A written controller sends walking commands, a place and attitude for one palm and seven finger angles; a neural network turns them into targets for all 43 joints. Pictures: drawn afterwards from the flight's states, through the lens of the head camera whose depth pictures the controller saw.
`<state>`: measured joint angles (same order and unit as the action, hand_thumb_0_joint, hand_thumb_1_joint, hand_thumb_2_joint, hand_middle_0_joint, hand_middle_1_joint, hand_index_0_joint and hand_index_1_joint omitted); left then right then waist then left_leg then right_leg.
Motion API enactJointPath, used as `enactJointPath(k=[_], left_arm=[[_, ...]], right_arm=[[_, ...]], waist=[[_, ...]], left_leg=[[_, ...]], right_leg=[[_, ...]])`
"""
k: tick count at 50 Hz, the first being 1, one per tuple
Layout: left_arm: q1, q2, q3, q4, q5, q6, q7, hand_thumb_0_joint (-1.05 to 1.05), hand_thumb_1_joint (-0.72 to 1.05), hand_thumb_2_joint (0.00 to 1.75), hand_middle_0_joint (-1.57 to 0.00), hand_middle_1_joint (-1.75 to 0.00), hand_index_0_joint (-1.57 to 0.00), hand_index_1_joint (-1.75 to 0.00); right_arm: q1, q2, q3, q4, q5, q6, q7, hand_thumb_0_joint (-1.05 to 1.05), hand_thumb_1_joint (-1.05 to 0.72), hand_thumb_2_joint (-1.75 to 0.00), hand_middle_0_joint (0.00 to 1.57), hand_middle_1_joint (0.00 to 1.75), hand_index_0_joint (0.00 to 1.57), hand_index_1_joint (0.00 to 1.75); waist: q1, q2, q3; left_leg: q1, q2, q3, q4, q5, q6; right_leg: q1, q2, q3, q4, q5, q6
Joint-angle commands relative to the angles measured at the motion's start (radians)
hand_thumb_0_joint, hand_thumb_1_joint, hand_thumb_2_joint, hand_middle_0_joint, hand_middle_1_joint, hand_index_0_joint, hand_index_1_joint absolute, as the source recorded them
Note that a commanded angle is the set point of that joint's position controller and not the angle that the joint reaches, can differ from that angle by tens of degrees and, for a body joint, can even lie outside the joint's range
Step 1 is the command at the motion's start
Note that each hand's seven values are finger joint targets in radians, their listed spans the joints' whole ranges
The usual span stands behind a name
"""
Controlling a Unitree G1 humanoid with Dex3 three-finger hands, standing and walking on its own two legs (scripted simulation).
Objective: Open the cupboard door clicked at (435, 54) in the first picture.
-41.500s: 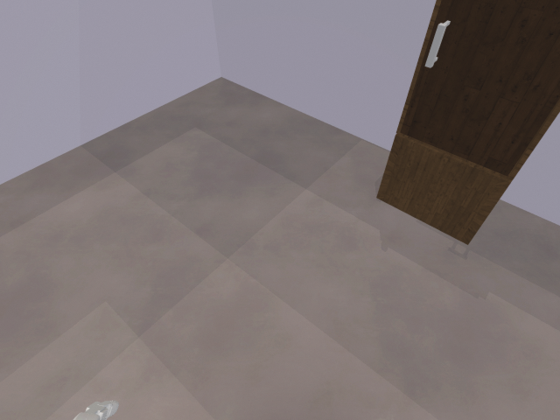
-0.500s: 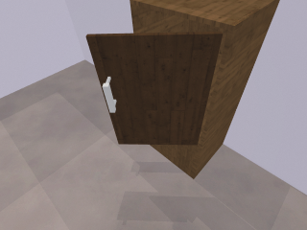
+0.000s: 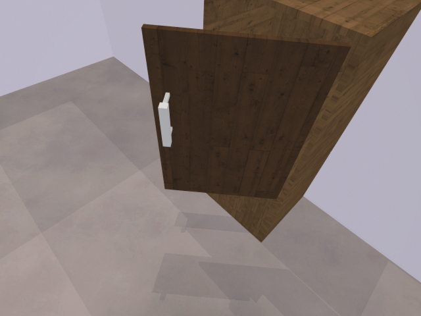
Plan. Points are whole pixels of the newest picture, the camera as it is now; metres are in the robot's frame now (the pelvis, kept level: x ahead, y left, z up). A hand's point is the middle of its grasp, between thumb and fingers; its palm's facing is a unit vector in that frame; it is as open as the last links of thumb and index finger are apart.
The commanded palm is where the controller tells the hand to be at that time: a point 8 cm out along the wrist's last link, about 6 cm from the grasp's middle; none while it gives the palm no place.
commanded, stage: come to a stop and stand still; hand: left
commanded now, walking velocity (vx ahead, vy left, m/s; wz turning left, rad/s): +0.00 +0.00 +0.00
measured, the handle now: (167, 120) +0.55 +0.16 +0.03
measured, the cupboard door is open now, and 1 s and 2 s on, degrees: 41 41 41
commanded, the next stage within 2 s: look again from close up in 0.42 s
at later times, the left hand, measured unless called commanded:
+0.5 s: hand out of the picture -0.04 +0.16 -0.18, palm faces +0.03 -0.99 -0.16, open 7.4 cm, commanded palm none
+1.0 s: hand out of the picture -0.01 +0.15 -0.18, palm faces +0.02 -0.98 -0.22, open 7.4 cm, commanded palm none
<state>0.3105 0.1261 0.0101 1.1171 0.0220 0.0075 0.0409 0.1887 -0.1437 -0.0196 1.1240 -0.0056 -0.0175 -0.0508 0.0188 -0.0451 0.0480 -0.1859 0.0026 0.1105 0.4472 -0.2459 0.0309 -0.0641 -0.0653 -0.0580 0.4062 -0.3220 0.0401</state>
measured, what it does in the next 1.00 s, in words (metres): stands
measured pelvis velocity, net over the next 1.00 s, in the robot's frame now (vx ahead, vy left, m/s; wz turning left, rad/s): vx -0.02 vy -0.02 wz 0.01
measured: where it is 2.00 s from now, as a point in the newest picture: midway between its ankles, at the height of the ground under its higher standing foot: outside the picture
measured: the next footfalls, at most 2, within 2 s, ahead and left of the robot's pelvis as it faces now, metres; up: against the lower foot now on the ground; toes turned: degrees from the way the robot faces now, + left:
none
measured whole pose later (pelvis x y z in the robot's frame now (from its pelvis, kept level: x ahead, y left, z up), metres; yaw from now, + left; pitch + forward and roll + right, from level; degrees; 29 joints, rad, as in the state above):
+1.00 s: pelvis -0.02 -0.02 -0.01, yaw +1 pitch +0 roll +1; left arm 0.29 0.15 -0.01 1.08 0.02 -0.01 0.03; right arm 0.26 -0.18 0.01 1.08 -0.01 -0.02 -0.02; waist 0.00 0.01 0.03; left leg -0.26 0.02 0.09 0.51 -0.24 0.01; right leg -0.15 -0.05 -0.07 0.52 -0.36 0.01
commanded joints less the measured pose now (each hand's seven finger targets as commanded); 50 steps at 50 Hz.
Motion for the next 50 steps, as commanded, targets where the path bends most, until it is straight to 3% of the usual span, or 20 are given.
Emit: enactJointPath(k=[1,12,24,25,26,27,28,29,30,31,33,37,41,49,50], left_arm=[[0.109,0.064,0.008,-0.011,-0.003,-0.007,0.006,0.0,0.9,0.9,-0.2,-0.3,-0.2,-0.3],[0.091,0.088,0.007,-0.015,-0.004,-0.006,0.005,0.0,0.9,0.9,-0.2,-0.3,-0.2,-0.3],[0.119,0.067,0.007,-0.001,-0.006,-0.01,0.009,0.0,0.9,0.9,-0.2,-0.3,-0.2,-0.3],[0.128,0.067,0.008,-0.001,-0.004,-0.011,0.009,0.0,0.9,0.9,-0.2,-0.3,-0.2,-0.3],[0.097,0.107,-0.013,-0.003,0.012,-0.048,0.039,0.0,0.9,0.9,-0.2,-0.3,-0.2,-0.3],[0.084,0.127,0.002,-0.046,-0.001,-0.047,0.031,0.0,0.9,0.9,-0.2,-0.3,-0.2,-0.3],[0.062,0.116,0.001,-0.055,-0.001,-0.04,0.021,0.0,0.9,0.9,-0.2,-0.3,-0.2,-0.3],[0.072,0.108,-0.007,-0.051,-0.003,-0.041,0.015,0.0,0.9,0.9,-0.2,-0.3,-0.2,-0.3],[0.08,0.101,-0.005,-0.052,-0.001,-0.047,0.013,0.0,0.9,0.9,-0.2,-0.3,-0.2,-0.3],[0.089,0.101,-0.003,-0.051,-0.004,-0.049,0.011,0.0,0.9,0.9,-0.2,-0.3,-0.2,-0.3],[0.085,0.09,-0.007,-0.047,-0.007,-0.047,0.009,0.0,0.9,0.9,-0.2,-0.3,-0.2,-0.3],[0.066,0.092,-0.008,-0.054,-0.006,-0.04,0.007,0.0,0.9,0.9,-0.2,-0.3,-0.2,-0.3],[0.063,0.109,-0.005,-0.058,-0.006,-0.034,0.004,0.0,0.9,0.9,-0.2,-0.3,-0.2,-0.3],[0.056,0.138,0.0,-0.064,-0.008,-0.035,0.001,0.0,0.9,0.9,-0.2,-0.3,-0.2,-0.3],[0.054,0.141,0.002,-0.066,-0.006,-0.036,0.001,0.0,0.9,0.9,-0.2,-0.3,-0.2,-0.3]], right_arm=[[0.093,-0.088,-0.009,-0.003,-0.003,0.0,0.008,0.0,-0.9,-0.9,0.2,0.3,0.2,0.3],[0.111,-0.094,-0.002,0.012,-0.004,0.0,0.017,0.0,-0.9,-0.9,0.2,0.3,0.2,0.3],[0.161,-0.066,-0.004,0.033,-0.001,-0.001,0.016,0.0,-0.9,-0.9,0.2,0.3,0.2,0.3],[0.162,-0.065,-0.005,0.033,-0.001,-0.002,0.015,0.0,-0.9,-0.9,0.2,0.3,0.2,0.3],[0.103,-0.124,0.009,-0.051,0.003,-0.021,0.031,0.0,-0.9,-0.9,0.2,0.3,0.2,0.3],[0.145,-0.089,0.002,-0.068,-0.005,-0.014,0.036,0.0,-0.9,-0.9,0.2,0.3,0.2,0.3],[0.143,-0.087,-0.003,-0.065,-0.008,-0.009,0.035,0.0,-0.9,-0.9,0.2,0.3,0.2,0.3],[0.163,-0.091,0.0,-0.069,-0.01,-0.006,0.036,0.0,-0.9,-0.9,0.2,0.3,0.2,0.3],[0.163,-0.08,0.004,-0.076,-0.013,-0.014,0.036,0.0,-0.9,-0.9,0.2,0.3,0.2,0.3],[0.165,-0.078,0.005,-0.083,-0.011,-0.016,0.035,0.0,-0.9,-0.9,0.2,0.3,0.2,0.3],[0.171,-0.086,0.006,-0.09,-0.008,-0.019,0.031,0.0,-0.9,-0.9,0.2,0.3,0.2,0.3],[0.155,-0.094,0.007,-0.092,-0.007,-0.015,0.031,0.0,-0.9,-0.9,0.2,0.3,0.2,0.3],[0.138,-0.097,0.008,-0.089,-0.008,-0.009,0.034,0.0,-0.9,-0.9,0.2,0.3,0.2,0.3],[0.112,-0.114,0.009,-0.077,-0.008,-0.015,0.03,0.0,-0.9,-0.9,0.2,0.3,0.2,0.3],[0.11,-0.112,0.009,-0.075,-0.007,-0.016,0.028,0.0,-0.9,-0.9,0.2,0.3,0.2,0.3]], waist=[[-0.01,0.046,-0.003],[-0.008,0.032,0.024],[-0.014,0.025,0.036],[-0.011,0.021,0.034],[-0.013,0.068,0.066],[-0.04,0.089,0.018],[-0.04,0.121,0.058],[-0.042,0.113,0.033],[-0.03,0.165,-0.001],[-0.032,0.138,-0.043],[-0.031,0.08,-0.056],[-0.027,0.0,0.013],[-0.02,0.007,0.066],[-0.014,0.035,-0.007],[-0.012,0.015,-0.001]], left_leg=[[0.078,0.122,-0.115,-0.08,0.375,-0.003],[0.05,0.113,-0.121,-0.136,0.254,-0.005],[0.041,0.107,-0.113,-0.142,0.185,-0.006],[0.046,0.108,-0.112,-0.133,0.207,-0.003],[-0.038,0.12,-0.137,0.054,0.43,-0.023],[-0.035,0.099,-0.136,0.024,0.145,-0.012],[-0.084,0.087,-0.136,-0.018,0.02,-0.003],[-0.101,0.091,-0.154,-0.024,-0.011,0.006],[-0.088,0.089,-0.157,-0.009,0.076,0.011],[-0.058,0.092,-0.153,-0.002,0.11,0.016],[-0.037,0.096,-0.152,0.012,0.165,0.022],[-0.059,0.093,-0.137,-0.003,0.136,0.021],[-0.083,0.086,-0.127,-0.03,0.068,0.015],[-0.016,0.097,-0.109,-0.025,0.16,0.01],[-0.02,0.099,-0.107,-0.02,0.177,0.011]], right_leg=[[-0.073,-0.062,0.032,-0.064,0.232,-0.038],[-0.076,-0.067,0.038,-0.081,0.171,-0.034],[-0.1,-0.061,0.044,-0.085,0.148,-0.038],[-0.097,-0.061,0.044,-0.089,0.164,-0.04],[-0.153,-0.073,0.082,-0.063,0.335,-0.051],[-0.151,-0.076,0.062,-0.044,0.112,-0.075],[-0.18,-0.054,0.052,-0.024,0.008,-0.081],[-0.172,-0.034,0.043,-0.006,-0.021,-0.083],[-0.148,-0.039,0.038,0.01,0.049,-0.085],[-0.137,-0.035,0.037,0.023,0.063,-0.085],[-0.141,-0.033,0.034,0.034,0.085,-0.08],[-0.174,-0.035,0.041,0.024,0.076,-0.073],[-0.197,-0.04,0.047,0.0,0.02,-0.072],[-0.162,-0.046,0.061,0.002,0.137,-0.07],[-0.151,-0.046,0.057,0.0,0.169,-0.069]])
